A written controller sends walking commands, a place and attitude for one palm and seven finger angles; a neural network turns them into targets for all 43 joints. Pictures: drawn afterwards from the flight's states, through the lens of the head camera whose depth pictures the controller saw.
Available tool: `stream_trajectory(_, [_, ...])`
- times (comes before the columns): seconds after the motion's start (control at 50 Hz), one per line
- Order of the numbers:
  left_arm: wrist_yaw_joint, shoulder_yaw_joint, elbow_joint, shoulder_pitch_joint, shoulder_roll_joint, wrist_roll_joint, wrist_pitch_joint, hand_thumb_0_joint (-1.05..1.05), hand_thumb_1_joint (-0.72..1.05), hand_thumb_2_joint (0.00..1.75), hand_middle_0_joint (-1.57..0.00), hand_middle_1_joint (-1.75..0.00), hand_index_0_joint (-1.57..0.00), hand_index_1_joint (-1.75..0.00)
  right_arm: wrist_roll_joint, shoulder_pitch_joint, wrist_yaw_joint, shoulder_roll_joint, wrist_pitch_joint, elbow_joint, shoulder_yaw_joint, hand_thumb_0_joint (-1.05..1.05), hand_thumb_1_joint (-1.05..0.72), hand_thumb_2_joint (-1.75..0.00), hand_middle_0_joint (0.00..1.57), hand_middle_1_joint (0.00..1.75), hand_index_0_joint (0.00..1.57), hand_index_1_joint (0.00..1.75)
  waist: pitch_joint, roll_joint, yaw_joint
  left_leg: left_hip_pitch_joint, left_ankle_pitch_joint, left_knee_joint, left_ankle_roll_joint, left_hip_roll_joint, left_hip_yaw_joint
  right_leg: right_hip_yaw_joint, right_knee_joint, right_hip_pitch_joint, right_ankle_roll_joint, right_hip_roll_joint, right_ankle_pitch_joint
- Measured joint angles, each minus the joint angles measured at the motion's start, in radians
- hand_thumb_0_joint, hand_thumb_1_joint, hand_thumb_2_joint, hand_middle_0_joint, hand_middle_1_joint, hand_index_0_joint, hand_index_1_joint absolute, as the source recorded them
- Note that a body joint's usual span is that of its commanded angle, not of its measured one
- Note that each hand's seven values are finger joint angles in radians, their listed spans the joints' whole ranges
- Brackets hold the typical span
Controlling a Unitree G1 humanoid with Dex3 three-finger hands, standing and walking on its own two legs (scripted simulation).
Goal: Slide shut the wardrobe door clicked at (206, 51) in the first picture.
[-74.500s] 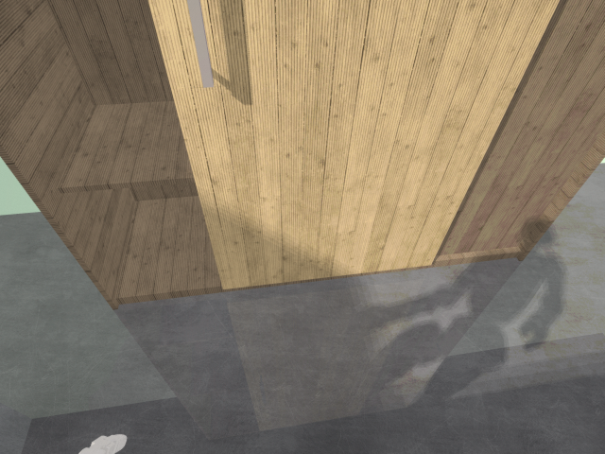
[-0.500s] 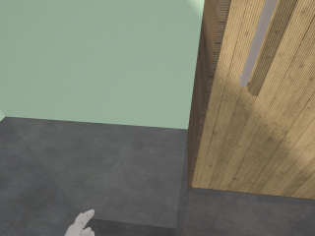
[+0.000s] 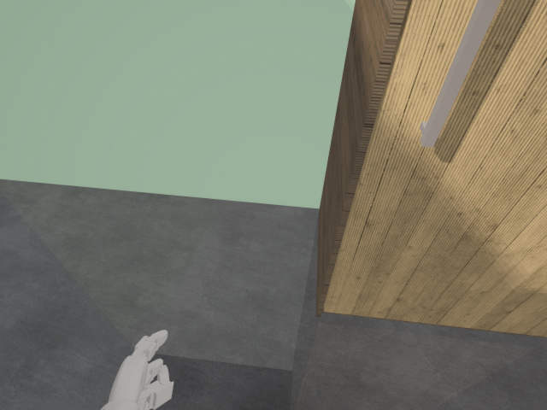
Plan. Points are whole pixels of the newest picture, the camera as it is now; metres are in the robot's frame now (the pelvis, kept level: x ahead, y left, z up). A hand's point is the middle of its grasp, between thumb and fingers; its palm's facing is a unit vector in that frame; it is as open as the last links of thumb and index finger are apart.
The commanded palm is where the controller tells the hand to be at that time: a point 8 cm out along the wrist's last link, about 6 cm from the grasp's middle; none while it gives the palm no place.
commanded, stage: let the arm hang, fingers relaxed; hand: right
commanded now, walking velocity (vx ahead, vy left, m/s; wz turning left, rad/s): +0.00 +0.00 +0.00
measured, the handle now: (463, 46) +0.57 -0.24 +0.28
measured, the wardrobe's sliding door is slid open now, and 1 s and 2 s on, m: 0.00 0.00 0.00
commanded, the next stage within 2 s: look to check the result in 1.18 s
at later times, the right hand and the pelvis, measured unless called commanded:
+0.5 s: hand out of the picture -0.02 -0.18 -0.17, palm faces -0.03 +0.99 -0.15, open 7.3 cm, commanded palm none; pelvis -0.02 +0.00 +0.01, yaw -1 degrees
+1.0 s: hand out of the picture +0.08 -0.26 -0.13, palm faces +0.00 +0.93 -0.36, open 7.4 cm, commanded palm none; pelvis -0.01 -0.01 +0.01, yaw -1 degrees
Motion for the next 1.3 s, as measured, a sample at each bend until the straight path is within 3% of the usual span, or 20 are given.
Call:
stream_trajectory(0.08, [0.011,0.008,-0.001,0.005,0.015,-0.001,0.011,0.01,0.90,0.89,-0.20,-0.30,-0.20,-0.30,-0.001,-0.011,-0.001,0.016,0.019,0.011,0.016,0.01,-0.89,-0.90,0.21,0.31,0.21,0.30,-0.002,0.006,-0.006,0.002,0.001,-0.002,0.001,-0.001,0.002,0.002,-0.003,0.001,0.000,0.000,0.003])
stream_trajectory(0.1, [-0.007,0.015,0.022,0.002,0.030,0.003,-0.010,0.01,0.90,0.89,-0.20,-0.30,-0.20,-0.30,-0.015,-0.038,0.013,0.011,0.005,0.061,0.039,0.01,-0.89,-0.90,0.21,0.31,0.21,0.30,-0.007,0.000,-0.008,-0.009,-0.001,0.009,0.000,0.001,0.008,0.008,0.010,-0.013,0.000,0.001,0.002])
stream_trajectory(0.16, [-0.057,0.027,0.117,-0.033,0.104,0.014,0.009,0.01,0.90,0.89,-0.20,-0.30,-0.20,-0.30,-0.043,-0.185,0.091,0.010,0.072,0.390,0.177,0.00,-0.90,-0.90,0.21,0.31,0.20,0.30,-0.029,-0.040,-0.022,-0.051,-0.025,0.069,-0.006,0.016,0.019,0.017,0.060,-0.057,-0.011,0.014,-0.012])
stream_trajectory(0.24, [-0.074,0.024,0.203,-0.076,0.152,0.030,0.063,0.01,0.90,0.89,-0.20,-0.30,-0.20,-0.30,-0.056,-0.310,0.147,0.056,0.186,0.875,0.329,0.00,-0.90,-0.90,0.20,0.30,0.20,0.30,-0.015,-0.053,0.002,-0.070,-0.040,0.113,-0.012,0.033,0.013,0.010,0.071,-0.060,-0.021,0.029,-0.009])
stream_trajectory(0.36, [-0.075,0.010,0.302,-0.054,0.148,0.036,0.097,0.00,0.90,0.89,-0.20,-0.30,-0.20,-0.30,-0.052,-0.325,0.170,0.144,0.223,1.289,0.437,0.01,-0.91,-0.90,0.20,0.30,0.20,0.30,0.055,0.012,0.028,-0.029,-0.003,0.057,-0.003,0.030,0.008,0.005,-0.005,-0.007,-0.013,0.029,0.037])
stream_trajectory(0.46, [-0.065,0.008,0.409,-0.006,0.132,0.033,0.110,0.00,0.90,0.89,-0.20,-0.30,-0.20,-0.30,-0.046,-0.296,0.171,0.172,0.207,1.458,0.438,0.01,-0.92,-0.90,0.21,0.30,0.21,0.30,0.088,0.043,0.014,0.012,0.046,-0.032,0.004,0.016,0.018,0.016,-0.068,0.020,-0.006,0.019,0.074])
stream_trajectory(0.64, [-0.050,0.015,0.516,0.016,0.102,0.027,0.109,0.00,0.90,0.89,-0.20,-0.30,-0.20,-0.30,-0.041,-0.305,0.159,0.105,0.190,1.597,0.394,0.01,-0.91,-0.90,0.21,0.30,0.20,0.30,0.093,0.019,-0.002,0.065,0.084,-0.116,0.003,0.011,0.024,0.022,-0.126,0.061,-0.006,0.018,0.098])
stream_trajectory(0.86, [-0.060,0.013,0.521,-0.073,0.105,0.027,0.093,0.00,0.90,0.89,-0.20,-0.30,-0.20,-0.30,-0.043,-0.413,0.152,0.044,0.170,1.585,0.385,0.00,-0.91,-0.90,0.20,0.30,0.20,0.30,0.056,-0.020,0.000,0.097,0.089,-0.144,-0.007,0.025,0.015,0.013,-0.183,0.107,-0.012,0.034,0.116])
stream_trajectory(1.06, [-0.066,0.013,0.514,-0.126,0.142,0.027,0.078,0.00,0.90,0.89,-0.20,-0.30,-0.20,-0.30,-0.045,-0.475,0.158,0.059,0.156,1.553,0.396,0.00,-0.91,-0.90,0.20,0.30,0.20,0.30,0.039,-0.010,0.005,0.118,0.084,-0.162,-0.010,0.033,0.012,0.010,-0.225,0.139,-0.012,0.044,0.124])
stream_trajectory(1.3, [-0.061,0.011,0.524,-0.120,0.161,0.025,0.079,0.00,0.90,0.89,-0.20,-0.30,-0.20,-0.30,-0.043,-0.453,0.160,0.069,0.158,1.567,0.400,0.00,-0.91,-0.90,0.21,0.30,0.20,0.30,0.059,0.015,0.010,0.145,0.080,-0.193,-0.002,0.025,0.014,0.013,-0.244,0.162,-0.002,0.037,0.114])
